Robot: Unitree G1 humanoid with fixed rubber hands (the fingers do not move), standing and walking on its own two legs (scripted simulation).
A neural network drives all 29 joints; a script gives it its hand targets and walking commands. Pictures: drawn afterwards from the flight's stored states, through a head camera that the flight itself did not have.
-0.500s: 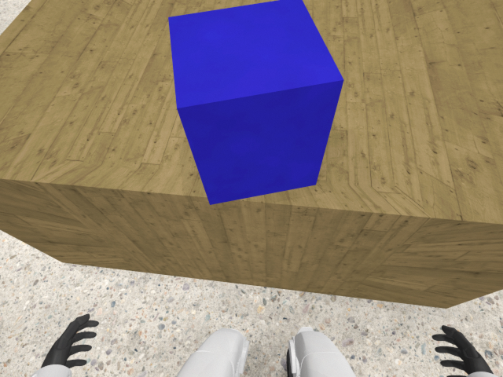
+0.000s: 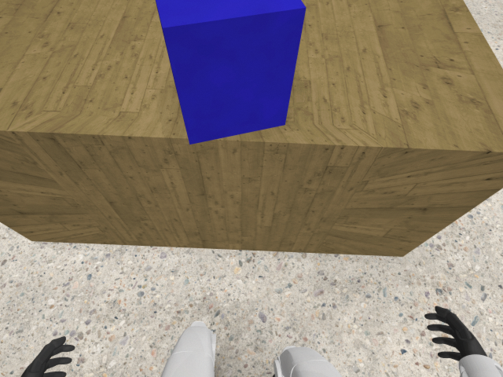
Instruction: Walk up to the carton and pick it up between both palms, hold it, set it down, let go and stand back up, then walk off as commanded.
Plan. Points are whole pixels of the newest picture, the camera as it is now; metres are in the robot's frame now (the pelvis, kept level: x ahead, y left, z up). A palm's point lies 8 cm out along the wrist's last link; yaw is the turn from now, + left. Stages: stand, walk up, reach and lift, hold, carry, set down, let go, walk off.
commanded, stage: walk off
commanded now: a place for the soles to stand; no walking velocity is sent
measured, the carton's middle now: (224, 52) +0.66 +0.06 +0.08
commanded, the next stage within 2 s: none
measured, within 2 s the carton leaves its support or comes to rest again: neither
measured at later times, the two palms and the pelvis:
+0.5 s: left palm out of the picture -0.06 +0.35 -0.08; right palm out of the picture -0.02 -0.31 -0.10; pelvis -0.16 +0.00 +0.00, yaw +4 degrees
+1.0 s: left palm out of the picture -0.25 +0.30 -0.06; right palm out of the picture -0.19 -0.35 -0.11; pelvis -0.35 -0.03 +0.00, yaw +4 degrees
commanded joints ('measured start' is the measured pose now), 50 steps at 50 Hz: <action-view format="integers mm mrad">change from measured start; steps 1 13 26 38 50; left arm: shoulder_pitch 144 68 12 86 48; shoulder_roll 226 186 200 289 186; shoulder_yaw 67 50 61 67 53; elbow -42 -130 -58 -37 -77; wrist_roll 17 8 -13 25 5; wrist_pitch -24 -40 -29 -46 -52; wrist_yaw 2 40 28 14 52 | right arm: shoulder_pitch -70 64 -54 -140 35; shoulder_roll -168 -186 -260 -167 -185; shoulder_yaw -49 -41 -52 -46 -60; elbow -94 -40 -16 -32 -2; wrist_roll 16 12 -5 17 25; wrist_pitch -1 -9 -45 -4 26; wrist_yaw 1 -7 -22 -25 2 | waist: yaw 86 44 10 57 26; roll -135 -168 118 -92 -158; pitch -274 -250 -156 -207 -232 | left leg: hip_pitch -43 -116 125 -100 -75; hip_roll -136 -159 269 -232 -159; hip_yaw -71 -136 -404 -180 -101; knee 137 328 -292 410 423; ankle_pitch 17 -263 448 -370 -268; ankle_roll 116 61 386 81 37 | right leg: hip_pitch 90 265 -249 -2 182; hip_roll -287 -368 33 -441 -381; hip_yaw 427 376 109 636 390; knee -424 -252 589 -428 -318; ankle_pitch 355 724 -60 607 467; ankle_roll -201 -245 24 -237 -214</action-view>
